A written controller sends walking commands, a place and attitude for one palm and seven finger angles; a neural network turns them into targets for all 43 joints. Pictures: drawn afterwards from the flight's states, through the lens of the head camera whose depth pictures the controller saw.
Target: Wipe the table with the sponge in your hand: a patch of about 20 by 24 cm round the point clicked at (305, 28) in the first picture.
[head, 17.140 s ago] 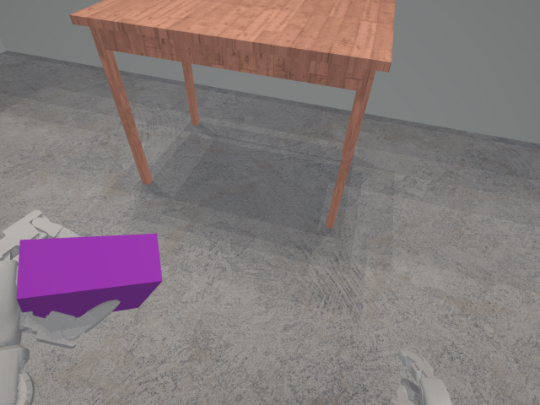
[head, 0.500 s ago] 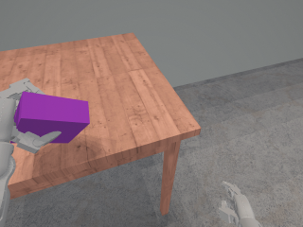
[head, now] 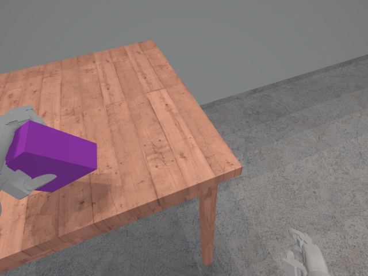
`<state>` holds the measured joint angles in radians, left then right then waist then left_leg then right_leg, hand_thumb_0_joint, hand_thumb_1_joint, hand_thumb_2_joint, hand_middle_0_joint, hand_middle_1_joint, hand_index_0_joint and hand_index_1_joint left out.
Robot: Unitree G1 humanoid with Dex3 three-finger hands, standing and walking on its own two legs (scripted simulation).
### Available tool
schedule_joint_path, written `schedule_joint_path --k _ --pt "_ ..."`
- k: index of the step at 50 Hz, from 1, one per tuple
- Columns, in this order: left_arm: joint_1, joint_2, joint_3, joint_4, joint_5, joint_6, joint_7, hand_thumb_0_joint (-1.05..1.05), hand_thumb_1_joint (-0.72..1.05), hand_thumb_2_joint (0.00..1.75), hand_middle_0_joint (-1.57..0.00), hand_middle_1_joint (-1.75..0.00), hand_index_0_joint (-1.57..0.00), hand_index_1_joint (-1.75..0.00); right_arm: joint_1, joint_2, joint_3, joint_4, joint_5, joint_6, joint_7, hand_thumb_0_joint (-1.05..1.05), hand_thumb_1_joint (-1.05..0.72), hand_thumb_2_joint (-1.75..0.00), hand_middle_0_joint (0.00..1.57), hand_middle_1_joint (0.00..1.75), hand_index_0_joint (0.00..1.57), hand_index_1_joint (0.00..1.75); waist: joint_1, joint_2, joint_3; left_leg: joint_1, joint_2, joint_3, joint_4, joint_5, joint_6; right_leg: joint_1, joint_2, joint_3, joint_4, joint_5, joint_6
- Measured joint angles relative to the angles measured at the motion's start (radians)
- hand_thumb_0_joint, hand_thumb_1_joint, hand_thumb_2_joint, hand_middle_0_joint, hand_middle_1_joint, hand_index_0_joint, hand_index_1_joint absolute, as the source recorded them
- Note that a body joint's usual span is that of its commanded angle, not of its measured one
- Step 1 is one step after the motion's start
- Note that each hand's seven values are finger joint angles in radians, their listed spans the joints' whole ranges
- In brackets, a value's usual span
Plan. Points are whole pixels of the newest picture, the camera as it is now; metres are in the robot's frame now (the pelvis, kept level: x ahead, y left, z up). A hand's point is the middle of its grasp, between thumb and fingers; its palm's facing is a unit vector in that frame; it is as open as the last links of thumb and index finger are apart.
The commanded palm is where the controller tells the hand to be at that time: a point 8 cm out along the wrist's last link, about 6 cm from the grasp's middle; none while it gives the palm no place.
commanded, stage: turn the palm down, sponge in hand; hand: left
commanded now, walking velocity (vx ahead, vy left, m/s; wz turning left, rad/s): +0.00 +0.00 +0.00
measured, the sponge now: (53, 164) +0.25 +0.27 +0.17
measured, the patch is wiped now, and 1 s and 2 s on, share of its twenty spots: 0.00 0.00 0.00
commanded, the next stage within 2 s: move the sponge above the wiping area in 1.26 s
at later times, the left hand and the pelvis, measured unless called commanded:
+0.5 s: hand out of the picture +0.21 +0.31 +0.24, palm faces +0.30 -0.20 -0.93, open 9.4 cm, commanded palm +0.15 +0.32 +0.30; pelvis -0.03 +0.03 +0.01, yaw +2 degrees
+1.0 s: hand out of the picture +0.18 +0.28 +0.25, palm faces +0.33 -0.05 -0.94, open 9.3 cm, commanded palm +0.13 +0.28 +0.31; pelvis -0.06 +0.00 +0.01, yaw +1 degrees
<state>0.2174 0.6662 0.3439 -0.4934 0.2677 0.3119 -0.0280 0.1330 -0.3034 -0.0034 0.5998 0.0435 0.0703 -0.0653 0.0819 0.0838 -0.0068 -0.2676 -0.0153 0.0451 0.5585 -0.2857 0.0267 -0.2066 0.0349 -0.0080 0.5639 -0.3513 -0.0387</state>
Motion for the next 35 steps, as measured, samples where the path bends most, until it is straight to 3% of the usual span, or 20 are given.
schedule_joint_path --k 10,19,26,35 --pt "-0.046 0.039 -0.054 -0.098 0.076 0.129 -0.001 -0.01 -0.44 1.06 -0.80 -1.37 -0.80 -1.39 -0.089 0.027 0.024 -0.022 0.015 0.013 -0.004 0.01 -0.90 -0.89 0.20 0.30 0.20 0.30 0.028 0.018 -0.002 -0.011 -0.022 -0.001 -0.037 0.026 0.025 0.000 -0.022 -0.002 -0.053 0.032 0.027" --pt "-0.169 0.035 -0.161 -0.041 0.212 0.263 -0.083 -0.01 -0.44 1.06 -0.80 -1.37 -0.80 -1.39 -0.157 0.038 0.072 -0.012 0.029 0.023 -0.013 0.01 -0.90 -0.89 0.20 0.30 0.20 0.30 0.049 0.032 0.004 0.009 -0.039 -0.009 -0.089 0.079 0.040 0.020 -0.038 -0.011 -0.098 0.077 0.040" --pt "-0.254 0.055 -0.255 -0.050 0.315 0.259 -0.119 -0.01 -0.44 1.06 -0.80 -1.37 -0.80 -1.39 -0.196 0.048 0.094 0.010 0.021 0.021 -0.018 0.01 -0.90 -0.89 0.20 0.30 0.20 0.30 0.063 0.036 0.020 0.040 -0.047 -0.008 -0.128 0.120 0.045 0.038 -0.046 -0.011 -0.107 0.102 0.036" --pt "-0.301 0.069 -0.211 0.014 0.356 0.275 -0.131 0.00 -0.44 1.06 -0.80 -1.37 -0.80 -1.39 -0.195 0.049 0.109 0.026 0.031 0.025 -0.010 0.01 -0.90 -0.89 0.21 0.30 0.20 0.30 0.069 0.049 0.014 0.051 -0.042 -0.009 -0.156 0.158 0.034 0.036 -0.040 -0.011 -0.108 0.126 0.031"
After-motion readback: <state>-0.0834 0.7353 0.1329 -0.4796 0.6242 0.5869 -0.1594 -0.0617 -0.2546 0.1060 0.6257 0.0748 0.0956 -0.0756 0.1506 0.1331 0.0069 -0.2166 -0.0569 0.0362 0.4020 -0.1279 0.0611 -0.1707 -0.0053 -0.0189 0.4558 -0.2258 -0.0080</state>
